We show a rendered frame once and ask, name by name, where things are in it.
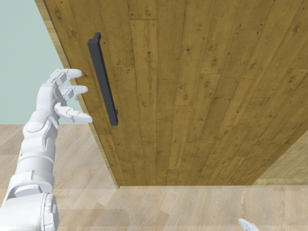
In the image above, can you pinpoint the wardrobe door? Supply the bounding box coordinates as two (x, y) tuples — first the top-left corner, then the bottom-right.
(45, 0), (308, 186)
(258, 130), (308, 179)

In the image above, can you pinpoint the left robot hand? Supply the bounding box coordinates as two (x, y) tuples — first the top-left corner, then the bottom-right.
(36, 68), (93, 124)

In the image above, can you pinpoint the robot left upper arm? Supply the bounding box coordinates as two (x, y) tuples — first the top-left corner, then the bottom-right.
(0, 192), (59, 231)

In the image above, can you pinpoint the robot left forearm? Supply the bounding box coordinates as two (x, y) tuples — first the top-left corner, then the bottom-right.
(0, 110), (59, 213)

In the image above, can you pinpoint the right robot hand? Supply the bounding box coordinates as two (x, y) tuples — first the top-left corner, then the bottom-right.
(238, 218), (259, 231)

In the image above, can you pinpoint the handle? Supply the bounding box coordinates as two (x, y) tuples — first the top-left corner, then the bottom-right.
(87, 32), (118, 126)

